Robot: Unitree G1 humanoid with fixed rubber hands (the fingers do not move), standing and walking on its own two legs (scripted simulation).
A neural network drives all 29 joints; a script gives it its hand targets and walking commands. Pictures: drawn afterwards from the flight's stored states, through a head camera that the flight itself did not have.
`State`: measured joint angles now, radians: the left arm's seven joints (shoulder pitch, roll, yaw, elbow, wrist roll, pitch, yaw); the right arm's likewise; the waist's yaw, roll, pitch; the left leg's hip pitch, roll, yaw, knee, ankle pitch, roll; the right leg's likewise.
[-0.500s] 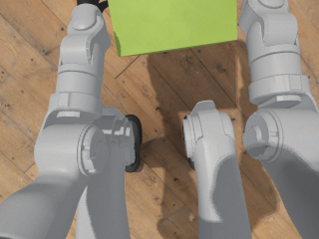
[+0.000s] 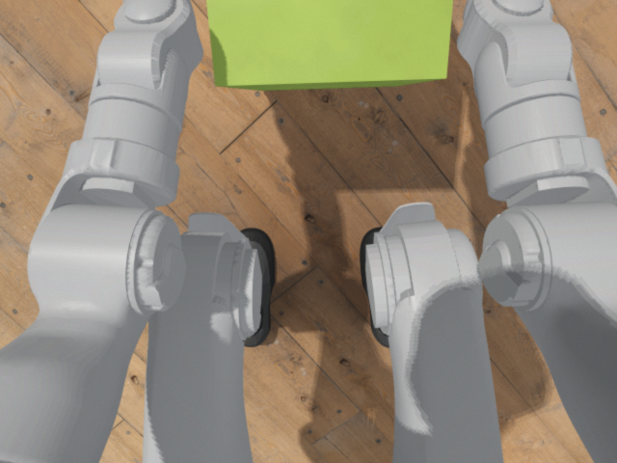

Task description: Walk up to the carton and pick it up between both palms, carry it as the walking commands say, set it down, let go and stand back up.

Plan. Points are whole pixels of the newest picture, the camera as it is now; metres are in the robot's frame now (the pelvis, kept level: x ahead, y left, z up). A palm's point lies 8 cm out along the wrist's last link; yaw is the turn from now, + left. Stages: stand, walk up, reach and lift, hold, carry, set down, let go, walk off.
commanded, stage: set down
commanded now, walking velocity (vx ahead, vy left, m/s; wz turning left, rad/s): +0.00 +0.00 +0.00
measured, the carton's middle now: out of the picture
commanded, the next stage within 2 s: none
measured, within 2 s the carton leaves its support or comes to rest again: rests again in 0.38 s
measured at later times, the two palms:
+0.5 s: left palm out of the picture +0.56 +0.11 -0.16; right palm out of the picture +0.55 -0.19 -0.16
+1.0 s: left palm out of the picture +0.56 +0.11 -0.17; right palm out of the picture +0.55 -0.19 -0.17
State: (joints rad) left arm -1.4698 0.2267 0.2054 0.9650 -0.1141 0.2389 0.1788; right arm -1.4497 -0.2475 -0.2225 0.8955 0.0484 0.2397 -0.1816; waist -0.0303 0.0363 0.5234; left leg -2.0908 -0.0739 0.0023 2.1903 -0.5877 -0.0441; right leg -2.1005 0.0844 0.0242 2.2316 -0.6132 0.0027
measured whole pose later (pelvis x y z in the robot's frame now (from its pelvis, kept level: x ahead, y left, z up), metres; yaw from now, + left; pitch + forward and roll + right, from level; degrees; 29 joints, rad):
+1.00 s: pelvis +0.02 +0.00 -0.02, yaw +0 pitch +35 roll +1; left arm -1.43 0.15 0.31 1.04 0.03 0.18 0.12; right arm -1.39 -0.28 -0.30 1.02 0.03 0.17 -0.05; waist -0.02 0.02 0.32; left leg -2.26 -0.09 -0.01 2.24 -0.60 -0.04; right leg -2.24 0.08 0.01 2.26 -0.64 0.01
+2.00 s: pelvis +0.00 +0.01 -0.01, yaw -1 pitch +29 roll +0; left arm -1.40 0.36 0.06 1.07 -0.27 0.08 0.15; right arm -1.44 -0.39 -0.10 1.09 0.22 0.06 -0.09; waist -0.04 0.02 0.52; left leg -2.17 -0.10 -0.02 2.23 -0.57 -0.05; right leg -2.16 0.07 0.01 2.25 -0.60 0.02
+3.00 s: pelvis +0.00 +0.01 +0.19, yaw -2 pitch +26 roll +1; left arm -1.27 0.32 0.18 0.60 -0.16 0.36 0.16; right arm -1.32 -0.44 -0.18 0.68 0.18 0.34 -0.05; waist -0.03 0.02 0.52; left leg -1.54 -0.06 -0.02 1.54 -0.46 -0.02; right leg -1.55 0.08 0.06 1.56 -0.47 0.02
